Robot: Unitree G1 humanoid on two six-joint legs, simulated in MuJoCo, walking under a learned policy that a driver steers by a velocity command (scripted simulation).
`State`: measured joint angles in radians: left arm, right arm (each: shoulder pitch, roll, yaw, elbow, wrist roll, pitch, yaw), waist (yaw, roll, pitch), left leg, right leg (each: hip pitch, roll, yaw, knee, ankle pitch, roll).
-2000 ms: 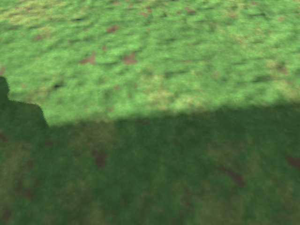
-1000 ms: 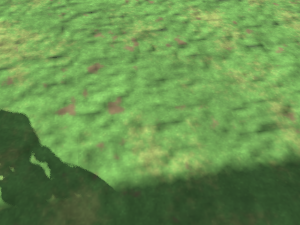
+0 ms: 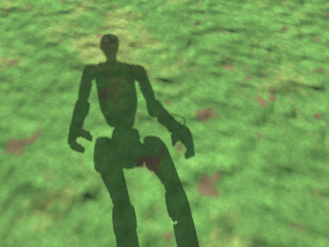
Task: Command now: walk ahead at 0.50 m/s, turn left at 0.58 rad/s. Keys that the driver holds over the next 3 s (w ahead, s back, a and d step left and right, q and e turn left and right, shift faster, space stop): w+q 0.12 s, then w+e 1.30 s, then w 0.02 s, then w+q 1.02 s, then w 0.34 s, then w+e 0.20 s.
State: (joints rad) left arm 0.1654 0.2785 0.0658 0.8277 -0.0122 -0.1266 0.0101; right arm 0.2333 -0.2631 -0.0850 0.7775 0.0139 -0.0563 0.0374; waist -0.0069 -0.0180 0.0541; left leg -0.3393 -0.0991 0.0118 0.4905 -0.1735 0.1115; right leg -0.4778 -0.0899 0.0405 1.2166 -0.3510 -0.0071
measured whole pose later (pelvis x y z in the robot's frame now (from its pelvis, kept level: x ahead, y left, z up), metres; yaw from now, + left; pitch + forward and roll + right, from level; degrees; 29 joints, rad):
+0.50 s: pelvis +0.30 -0.05 -0.01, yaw +1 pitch +2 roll -1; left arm 0.15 0.28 0.06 0.75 -0.01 -0.10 -0.04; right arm 0.32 -0.27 -0.04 0.81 0.01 -0.09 0.00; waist -0.01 0.01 0.02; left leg -0.31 -0.05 -0.07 1.17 -0.40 0.04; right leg -0.41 0.09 -0.02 0.51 -0.14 -0.09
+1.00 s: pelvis +0.57 -0.02 +0.00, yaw -16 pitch +2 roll +1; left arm 0.36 0.29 0.06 0.74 -0.03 -0.03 0.01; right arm 0.12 -0.25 -0.05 0.67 -0.01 -0.12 0.01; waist 0.03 -0.04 -0.01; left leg -0.36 -0.04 0.00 0.48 -0.17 0.02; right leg -0.37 0.05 0.12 1.13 -0.44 -0.03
